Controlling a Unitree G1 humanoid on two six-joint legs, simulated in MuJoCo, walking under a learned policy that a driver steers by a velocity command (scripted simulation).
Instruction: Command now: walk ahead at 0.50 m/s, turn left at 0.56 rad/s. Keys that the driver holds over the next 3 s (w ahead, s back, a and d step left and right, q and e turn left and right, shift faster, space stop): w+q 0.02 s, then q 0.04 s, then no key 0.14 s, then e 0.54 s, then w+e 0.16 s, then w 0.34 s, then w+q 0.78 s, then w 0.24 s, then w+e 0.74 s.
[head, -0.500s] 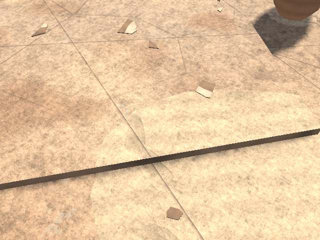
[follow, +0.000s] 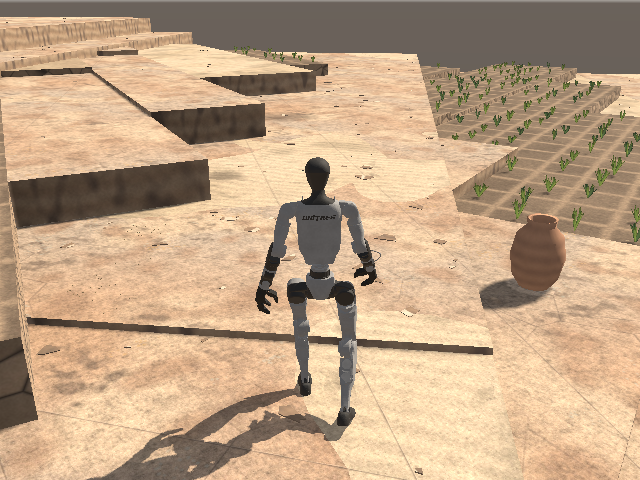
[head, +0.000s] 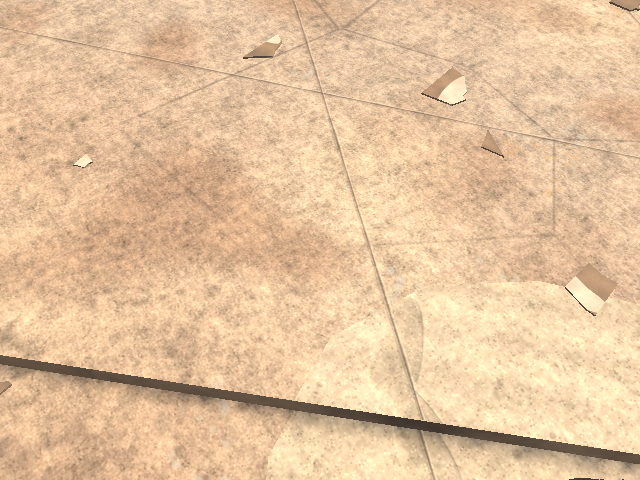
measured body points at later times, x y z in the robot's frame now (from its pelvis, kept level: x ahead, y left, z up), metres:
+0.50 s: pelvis +0.22 -0.01 +0.01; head +0.25 -0.02 +0.46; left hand +0.34 +0.27 -0.09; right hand +0.37 -0.27 -0.10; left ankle +0.11 +0.09 -0.67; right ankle +0.32 -0.10 -0.71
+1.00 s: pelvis +0.29 +0.03 +0.03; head +0.30 +0.05 +0.48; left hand +0.51 +0.26 -0.07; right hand +0.27 -0.27 -0.07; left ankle +0.29 +0.14 -0.71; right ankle +0.28 -0.13 -0.62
